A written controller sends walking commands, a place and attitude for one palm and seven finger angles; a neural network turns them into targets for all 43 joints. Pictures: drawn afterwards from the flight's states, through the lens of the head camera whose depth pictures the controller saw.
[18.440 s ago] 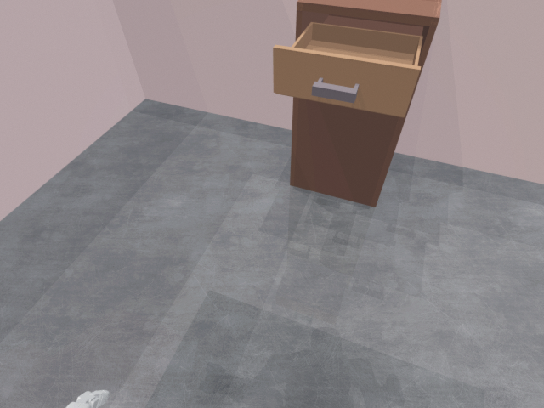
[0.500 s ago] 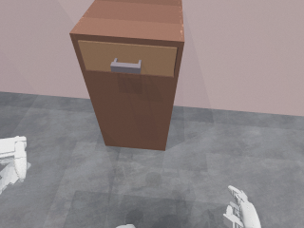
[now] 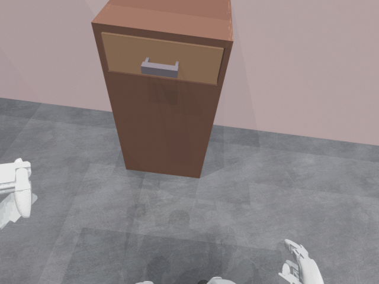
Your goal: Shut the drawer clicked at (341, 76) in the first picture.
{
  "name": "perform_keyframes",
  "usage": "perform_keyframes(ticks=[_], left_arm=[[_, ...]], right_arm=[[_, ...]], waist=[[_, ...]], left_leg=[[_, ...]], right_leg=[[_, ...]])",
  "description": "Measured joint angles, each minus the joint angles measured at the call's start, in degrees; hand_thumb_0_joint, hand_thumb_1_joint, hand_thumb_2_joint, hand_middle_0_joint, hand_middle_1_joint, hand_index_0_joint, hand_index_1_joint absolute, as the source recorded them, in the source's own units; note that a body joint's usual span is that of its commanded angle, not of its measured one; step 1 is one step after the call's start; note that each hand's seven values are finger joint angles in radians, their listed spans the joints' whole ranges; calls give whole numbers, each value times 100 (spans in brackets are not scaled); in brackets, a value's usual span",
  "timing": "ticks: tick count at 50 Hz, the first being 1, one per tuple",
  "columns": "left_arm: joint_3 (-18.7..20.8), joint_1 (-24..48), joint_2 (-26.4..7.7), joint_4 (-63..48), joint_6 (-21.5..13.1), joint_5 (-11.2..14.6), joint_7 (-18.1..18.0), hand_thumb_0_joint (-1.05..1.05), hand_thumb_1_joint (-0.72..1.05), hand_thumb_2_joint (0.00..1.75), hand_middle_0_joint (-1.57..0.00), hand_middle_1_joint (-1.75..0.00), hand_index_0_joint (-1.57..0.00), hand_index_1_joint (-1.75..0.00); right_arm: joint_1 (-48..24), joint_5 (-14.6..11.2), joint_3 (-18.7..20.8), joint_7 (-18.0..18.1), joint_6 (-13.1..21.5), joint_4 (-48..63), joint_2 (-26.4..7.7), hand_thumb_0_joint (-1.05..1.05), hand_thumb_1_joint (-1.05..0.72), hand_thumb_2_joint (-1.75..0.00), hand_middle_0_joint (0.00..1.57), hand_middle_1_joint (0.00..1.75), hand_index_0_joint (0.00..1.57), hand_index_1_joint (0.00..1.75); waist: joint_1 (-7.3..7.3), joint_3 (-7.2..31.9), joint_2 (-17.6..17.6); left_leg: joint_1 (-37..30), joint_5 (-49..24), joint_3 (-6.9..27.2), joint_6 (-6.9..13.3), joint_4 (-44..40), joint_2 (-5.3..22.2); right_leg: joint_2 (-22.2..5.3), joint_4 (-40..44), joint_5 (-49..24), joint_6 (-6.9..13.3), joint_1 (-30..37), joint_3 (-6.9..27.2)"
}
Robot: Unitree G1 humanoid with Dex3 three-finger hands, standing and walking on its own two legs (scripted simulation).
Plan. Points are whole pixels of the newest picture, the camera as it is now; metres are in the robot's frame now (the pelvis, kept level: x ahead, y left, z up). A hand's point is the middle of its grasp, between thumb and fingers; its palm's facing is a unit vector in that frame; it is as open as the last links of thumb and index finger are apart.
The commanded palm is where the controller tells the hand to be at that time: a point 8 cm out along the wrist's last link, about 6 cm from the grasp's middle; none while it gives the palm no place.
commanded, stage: step back with the hand held close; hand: left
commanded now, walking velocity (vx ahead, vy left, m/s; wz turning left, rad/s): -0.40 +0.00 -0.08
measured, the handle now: (161, 65) +0.77 +0.12 +0.02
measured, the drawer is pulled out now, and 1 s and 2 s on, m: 0.00 0.00 0.00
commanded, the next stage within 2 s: stop stepping back and stand still in 0.22 s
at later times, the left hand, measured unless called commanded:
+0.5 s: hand out of the picture +0.09 +0.19 +0.19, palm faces +0.21 -0.83 -0.51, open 3.3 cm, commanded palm +0.05 +0.23 +0.20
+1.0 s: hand out of the picture +0.03 +0.21 +0.18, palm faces +0.38 -0.85 -0.38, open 3.3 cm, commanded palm -0.02 +0.25 +0.20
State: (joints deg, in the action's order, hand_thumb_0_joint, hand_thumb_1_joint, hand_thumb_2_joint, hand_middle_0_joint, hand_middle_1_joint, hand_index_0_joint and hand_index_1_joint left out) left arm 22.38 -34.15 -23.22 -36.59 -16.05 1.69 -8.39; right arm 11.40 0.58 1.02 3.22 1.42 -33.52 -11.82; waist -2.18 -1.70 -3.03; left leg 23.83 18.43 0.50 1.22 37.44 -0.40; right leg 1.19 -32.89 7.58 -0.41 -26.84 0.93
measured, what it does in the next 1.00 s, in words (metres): walks backwards: right foot, then left foot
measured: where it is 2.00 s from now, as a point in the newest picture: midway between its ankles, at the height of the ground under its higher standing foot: outside the picture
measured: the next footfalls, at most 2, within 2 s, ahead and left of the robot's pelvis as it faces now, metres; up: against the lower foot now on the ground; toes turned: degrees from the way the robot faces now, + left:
right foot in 0.34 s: -0.12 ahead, -0.12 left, +0.00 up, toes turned -4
left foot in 0.60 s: -0.08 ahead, +0.10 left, +0.00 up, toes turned +1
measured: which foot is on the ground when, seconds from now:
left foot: down 0.00-0.34, up 0.36-0.58, down 0.60-1.00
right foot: down 0.00-0.00, up 0.02-0.32, down 0.34-1.00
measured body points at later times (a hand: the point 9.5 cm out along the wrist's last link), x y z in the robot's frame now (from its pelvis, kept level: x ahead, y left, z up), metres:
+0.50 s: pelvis -0.11 -0.03 +0.02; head -0.10 -0.02 +0.47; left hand +0.08 +0.23 +0.21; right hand +0.02 -0.28 -0.06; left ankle -0.07 +0.09 -0.68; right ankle -0.15 -0.13 -0.72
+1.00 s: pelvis -0.16 -0.02 +0.01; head -0.18 -0.01 +0.46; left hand +0.00 +0.25 +0.20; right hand -0.03 -0.26 -0.08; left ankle -0.13 +0.09 -0.71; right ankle -0.15 -0.12 -0.72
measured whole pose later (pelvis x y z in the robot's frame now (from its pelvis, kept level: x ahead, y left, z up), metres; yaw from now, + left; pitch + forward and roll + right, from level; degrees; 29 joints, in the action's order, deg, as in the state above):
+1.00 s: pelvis -0.16 -0.02 +0.01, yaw -2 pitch -1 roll +0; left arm 18.5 -33.9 -18.8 -30.0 -13.2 1.0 -9.1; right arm 15.2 0.8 -1.1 3.7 5.4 -37.8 -10.6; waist 0.4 1.8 -0.8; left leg 18.9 22.0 -2.1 1.8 38.8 0.9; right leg 0.6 -31.8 15.9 2.3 -14.8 -1.9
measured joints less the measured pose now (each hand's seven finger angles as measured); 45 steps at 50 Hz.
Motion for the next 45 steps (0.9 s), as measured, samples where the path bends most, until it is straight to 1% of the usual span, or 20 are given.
perform_keyframes(ticks=[1,2,4,6,9,11,13,16,18,19,21,23,24,26,30,31,34,39,43,45], left_arm=[[33,34,-68,-19,-3,-29,3,1,89,90,-141,-159,-141,-160],[85,59,-140,5,-23,-48,20,2,89,90,-141,-159,-141,-160],[187,29,-220,38,-3,-31,36,2,89,90,-141,-159,-141,-160],[267,-61,-219,-32,24,38,2,2,89,90,-141,-159,-141,-160],[220,-182,-79,-157,-1,110,-13,2,89,90,-141,-159,-141,-160],[88,-159,19,-153,-10,129,20,2,89,90,-141,-159,-141,-160],[-31,-66,38,-84,23,147,70,2,89,90,-141,-159,-141,-160],[-30,8,-121,3,80,183,163,2,89,90,-141,-159,-141,-160],[15,4,-230,35,67,210,244,2,89,90,-141,-159,-141,-160],[-12,-34,-247,56,73,211,274,2,89,90,-141,-159,-141,-160],[-34,-275,-293,53,119,206,267,2,89,90,-141,-159,-141,-160],[-3,-571,-263,80,193,172,182,2,89,90,-141,-159,-141,-160],[4,-664,-225,117,237,155,130,2,89,90,-141,-159,-141,-160],[-12,-713,-131,240,288,122,32,1,89,90,-141,-159,-141,-160],[-176,-489,97,435,334,89,-75,2,89,90,-141,-159,-141,-160],[-215,-368,126,491,320,77,-74,2,89,90,-141,-159,-141,-160],[-228,-250,180,566,297,34,-56,2,89,90,-141,-159,-141,-160],[-170,-266,108,602,254,-47,-71,2,89,90,-141,-159,-141,-160],[-151,-152,175,701,278,-73,-82,2,89,90,-141,-159,-141,-160],[-183,-113,242,652,278,-68,-80,2,89,90,-141,-159,-141,-160]], right_arm=[[-23,9,18,30,44,14,4,1,-90,-90,21,30,20,30],[-54,19,40,42,116,-19,46,1,-90,-90,21,30,20,30],[-40,60,62,29,284,-83,154,1,-90,-90,21,30,20,30],[5,92,43,-19,461,-159,257,1,-90,-90,20,30,20,30],[22,110,-35,-135,660,-254,353,1,-90,-90,21,30,20,30],[-35,144,-101,-182,753,-303,385,1,-90,-90,21,30,20,30],[-131,180,-164,-196,784,-319,413,1,-90,-90,21,30,20,30],[-279,199,-236,-199,712,-221,452,1,-90,-90,21,30,20,30],[-386,175,-247,-201,587,-123,420,1,-90,-90,21,30,21,30],[-404,149,-233,-198,501,-120,377,1,-90,-90,21,30,21,30],[-289,45,-196,-177,342,-145,305,1,-90,-90,21,30,21,30],[-106,-27,-163,-111,223,-171,212,1,-90,-90,21,30,21,30],[-11,-56,-142,-66,194,-176,152,1,-90,-90,21,30,21,30],[170,-93,-82,31,206,-187,3,1,-90,-90,21,30,20,30],[474,-133,96,137,351,-209,-362,1,-90,-90,21,30,20,30],[473,-138,151,158,379,-283,-382,1,-90,-90,20,30,20,30],[424,-136,143,157,410,-333,-360,1,-91,-90,20,30,20,30],[427,-100,-11,160,558,-221,-121,1,-91,-90,20,30,20,30],[422,-36,-136,121,534,-235,112,1,-90,-90,20,30,20,30],[383,-6,-173,67,500,-283,160,1,-90,-90,20,30,20,30]], waist=[[-25,-63,-8],[-5,-128,-32],[34,-123,21],[111,-39,83],[269,89,158],[321,129,221],[321,134,274],[266,95,269],[237,-1,311],[206,-37,374],[202,85,276],[181,251,137],[169,315,92],[137,403,61],[55,465,267],[30,422,241],[73,292,107],[35,363,198],[77,419,323],[161,389,307]], left_leg=[[71,-429,17,36,-47,-14],[119,-551,11,59,9,-23],[150,-581,45,71,-48,47],[121,-694,55,46,-296,165],[44,-987,-57,0,-739,354],[27,-1184,-140,-24,-983,449],[56,-1387,-199,-61,-1183,513],[195,-1665,-279,-146,-1337,541],[362,-1636,-298,-211,-1213,590],[449,-1151,-220,-247,-1002,591],[698,-299,-65,-258,-3,342],[723,-12,-94,-240,769,119],[616,57,-153,-225,877,60],[231,88,-264,-160,611,14],[-843,-356,-240,8,-863,123],[-915,-364,-212,-34,-979,91],[-1011,-472,-269,-72,-972,0],[-929,-461,-223,-33,-852,47],[-709,58,-95,-6,-526,117],[-463,298,-84,11,81,90]], right_leg=[[7,-241,204,-49,-118,16],[81,-772,619,-64,-238,122],[314,-1922,1301,-61,-372,230],[410,-2333,1735,-60,-230,154],[319,-1848,2016,-72,288,-55],[253,-1307,2070,-81,657,-100],[216,-732,1985,-82,987,-93],[139,308,1443,-54,1469,-153],[156,752,927,83,1583,-205],[200,727,871,151,1541,-228],[121,665,882,216,1403,-159],[5,673,861,228,1342,-63],[-39,682,839,228,1336,-29],[-99,659,818,219,1333,-20],[-61,364,947,156,1279,-244],[-107,267,991,136,1271,-298],[-204,217,915,123,1344,-245],[-134,132,1080,107,1304,-257],[12,241,1020,262,1288,-287],[20,260,701,343,1240,-274]])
